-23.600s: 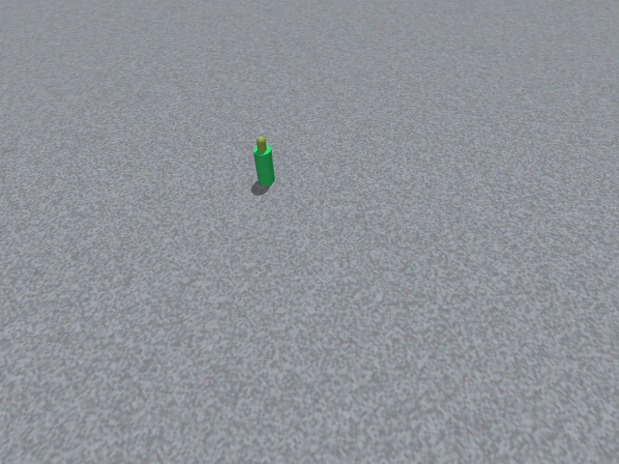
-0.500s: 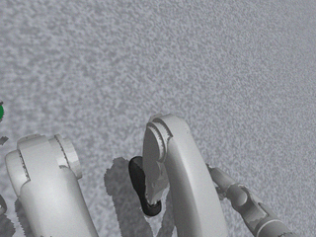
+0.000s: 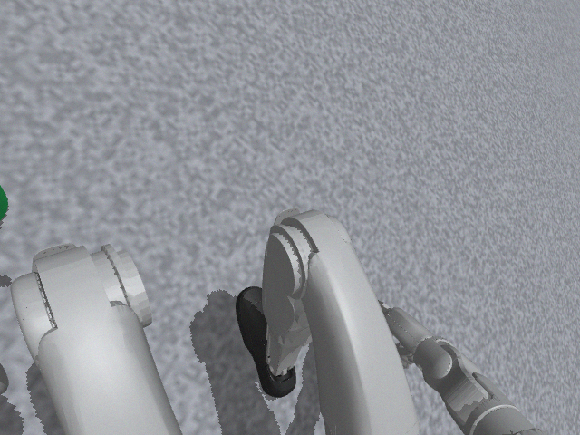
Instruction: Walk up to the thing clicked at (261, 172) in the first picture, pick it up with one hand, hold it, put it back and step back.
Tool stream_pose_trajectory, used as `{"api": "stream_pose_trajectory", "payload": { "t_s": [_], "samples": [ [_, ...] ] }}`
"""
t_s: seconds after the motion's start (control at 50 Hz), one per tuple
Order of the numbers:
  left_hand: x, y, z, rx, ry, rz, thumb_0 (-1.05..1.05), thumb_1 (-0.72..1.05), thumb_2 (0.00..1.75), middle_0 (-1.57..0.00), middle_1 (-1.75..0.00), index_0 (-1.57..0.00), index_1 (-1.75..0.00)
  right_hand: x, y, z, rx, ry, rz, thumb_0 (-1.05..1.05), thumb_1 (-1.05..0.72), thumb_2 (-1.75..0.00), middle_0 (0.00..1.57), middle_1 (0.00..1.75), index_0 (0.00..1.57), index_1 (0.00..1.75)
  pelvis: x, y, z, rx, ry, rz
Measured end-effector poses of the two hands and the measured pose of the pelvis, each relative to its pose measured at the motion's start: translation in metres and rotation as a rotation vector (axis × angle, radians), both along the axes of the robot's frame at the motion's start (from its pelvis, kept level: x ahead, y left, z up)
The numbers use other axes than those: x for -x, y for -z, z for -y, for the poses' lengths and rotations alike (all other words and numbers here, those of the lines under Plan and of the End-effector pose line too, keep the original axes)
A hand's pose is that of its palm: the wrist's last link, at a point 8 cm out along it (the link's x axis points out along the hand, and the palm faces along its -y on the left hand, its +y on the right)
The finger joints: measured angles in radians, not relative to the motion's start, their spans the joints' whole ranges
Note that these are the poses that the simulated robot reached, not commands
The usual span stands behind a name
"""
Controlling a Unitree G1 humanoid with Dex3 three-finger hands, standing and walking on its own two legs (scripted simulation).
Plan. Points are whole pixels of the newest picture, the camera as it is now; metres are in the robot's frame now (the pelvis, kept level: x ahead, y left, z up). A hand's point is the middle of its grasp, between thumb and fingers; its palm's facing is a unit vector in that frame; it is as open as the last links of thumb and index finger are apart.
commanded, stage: withdraw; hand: left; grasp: from the side
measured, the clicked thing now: out of the picture +0.43 +0.32 -0.16
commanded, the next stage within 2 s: rise in 0.14 s
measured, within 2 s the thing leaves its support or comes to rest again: rests again in 0.12 s
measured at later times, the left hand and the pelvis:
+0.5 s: hand out of the picture +0.40 +0.42 -0.03, palm faces +0.43 -0.85 -0.29, open 17.3 cm; pelvis +0.00 -0.01 +0.04, yaw +5 degrees
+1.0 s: hand out of the picture +0.26 +0.34 +0.14, palm faces +0.36 -0.81 -0.47, open 17.6 cm; pelvis +0.03 -0.02 +0.24, yaw +12 degrees
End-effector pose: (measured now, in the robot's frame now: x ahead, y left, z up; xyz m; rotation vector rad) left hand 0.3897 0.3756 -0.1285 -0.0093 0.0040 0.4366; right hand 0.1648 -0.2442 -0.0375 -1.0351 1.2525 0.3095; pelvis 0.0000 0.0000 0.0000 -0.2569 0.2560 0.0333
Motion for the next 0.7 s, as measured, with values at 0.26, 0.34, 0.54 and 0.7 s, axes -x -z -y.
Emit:
{"api": "stream_pose_trajectory", "payload": {
  "t_s": [0.26,0.34,0.54,0.7],
  "samples": [
    [0.007,-0.074,-0.052,-0.045,-0.008,0.002,-0.01,-0.58,0.02,-0.04,-0.02,-0.06,-0.01,0.01,0.004,0.006,-0.062,0.16,0.021,0.0,-0.89,-0.89,0.21,0.31,0.2,0.3,-0.005,-0.013,0.001,-0.018,-0.023,-0.092],
    [0.01,-0.082,-0.059,-0.084,0.018,-0.122,-0.01,-0.55,0.02,-0.03,-0.02,-0.05,-0.01,0.011,0.006,0.006,-0.099,0.239,0.04,0.0,-0.87,-0.89,0.21,0.31,0.2,0.3,-0.005,-0.019,0.003,-0.031,-0.03,-0.119],
    [0.039,-0.14,-0.091,-0.205,-0.098,-0.366,-0.01,-0.49,0.07,-0.06,-0.05,-0.06,-0.05,0.015,0.003,0.008,-0.177,0.395,0.036,0.0,-0.89,-0.9,0.21,0.31,0.2,0.3,-0.004,-0.046,0.01,-0.072,-0.062,-0.207],
    [0.082,-0.196,-0.083,-0.286,-0.149,-0.553,-0.01,-0.52,0.06,-0.05,-0.05,-0.05,-0.05,0.012,-0.012,0.011,-0.243,0.506,0.029,0.0,-0.9,-0.9,0.2,0.31,0.2,0.3,-0.006,-0.087,0.013,-0.107,-0.086,-0.287]
  ]
}}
